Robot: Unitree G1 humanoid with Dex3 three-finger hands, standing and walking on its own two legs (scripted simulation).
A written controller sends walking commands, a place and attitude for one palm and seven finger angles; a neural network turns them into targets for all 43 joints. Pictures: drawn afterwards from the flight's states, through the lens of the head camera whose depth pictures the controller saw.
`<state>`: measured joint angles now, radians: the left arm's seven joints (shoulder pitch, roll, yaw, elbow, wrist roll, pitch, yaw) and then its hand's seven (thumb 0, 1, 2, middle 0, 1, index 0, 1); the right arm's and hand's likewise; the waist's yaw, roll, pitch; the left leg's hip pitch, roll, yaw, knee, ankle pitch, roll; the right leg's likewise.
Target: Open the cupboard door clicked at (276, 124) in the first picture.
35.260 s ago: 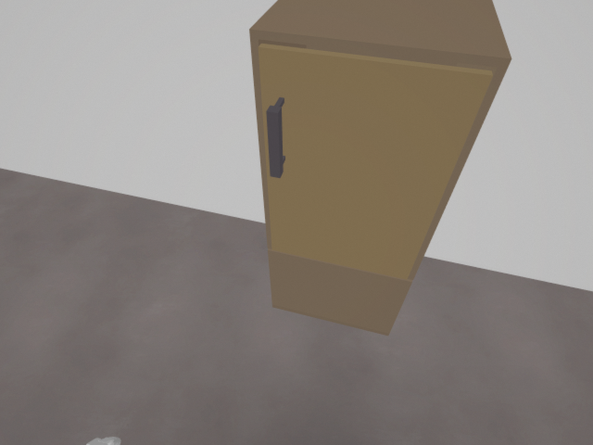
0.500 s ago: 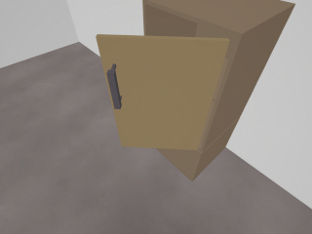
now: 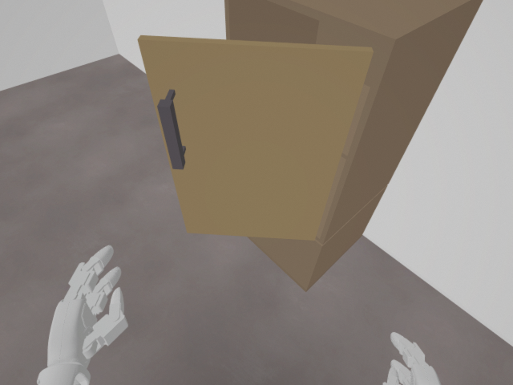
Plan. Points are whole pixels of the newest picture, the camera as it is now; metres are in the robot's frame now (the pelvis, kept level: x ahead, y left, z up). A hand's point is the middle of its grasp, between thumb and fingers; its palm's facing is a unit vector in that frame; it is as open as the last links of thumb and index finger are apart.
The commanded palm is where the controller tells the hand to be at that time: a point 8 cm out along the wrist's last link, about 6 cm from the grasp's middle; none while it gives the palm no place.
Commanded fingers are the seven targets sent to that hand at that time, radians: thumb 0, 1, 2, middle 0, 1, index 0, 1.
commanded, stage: raise the hand with hooked fingers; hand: left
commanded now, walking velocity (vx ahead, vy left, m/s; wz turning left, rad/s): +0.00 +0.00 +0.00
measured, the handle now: (175, 130) +0.57 +0.19 +0.07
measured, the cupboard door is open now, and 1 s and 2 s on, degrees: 44 44 44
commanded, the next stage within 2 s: move the hooked fingers beside the handle in 1.88 s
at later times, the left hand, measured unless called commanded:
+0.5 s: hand (107, 322) +0.21 +0.23 +0.01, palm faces -0.03 -1.00 -0.05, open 10.4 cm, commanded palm +0.18 +0.28 +0.02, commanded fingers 0.00 0.04 0.53 -0.26 -0.86 -0.26 -0.86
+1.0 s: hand (75, 287) +0.24 +0.27 +0.05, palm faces +0.00 -1.00 -0.05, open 13.2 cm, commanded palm +0.22 +0.32 +0.06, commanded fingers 0.00 -0.50 0.30 -0.30 -1.20 -0.30 -1.20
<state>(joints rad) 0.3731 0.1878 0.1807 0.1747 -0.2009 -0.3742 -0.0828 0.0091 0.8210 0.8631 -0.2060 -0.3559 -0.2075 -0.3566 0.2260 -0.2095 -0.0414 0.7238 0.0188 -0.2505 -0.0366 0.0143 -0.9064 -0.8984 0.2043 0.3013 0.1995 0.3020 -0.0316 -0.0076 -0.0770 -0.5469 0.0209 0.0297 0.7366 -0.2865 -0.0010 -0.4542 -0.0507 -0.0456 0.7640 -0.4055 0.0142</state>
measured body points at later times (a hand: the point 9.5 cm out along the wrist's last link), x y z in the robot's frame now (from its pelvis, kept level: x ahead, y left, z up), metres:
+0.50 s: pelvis -0.01 -0.02 -0.05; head +0.05 -0.01 +0.40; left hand +0.21 +0.28 +0.02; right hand +0.17 -0.25 -0.13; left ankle +0.05 +0.12 -0.71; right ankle -0.01 -0.13 -0.71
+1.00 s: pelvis -0.01 +0.01 -0.02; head +0.03 +0.03 +0.43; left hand +0.24 +0.32 +0.06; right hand +0.17 -0.23 -0.08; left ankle +0.05 +0.12 -0.71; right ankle -0.01 -0.13 -0.71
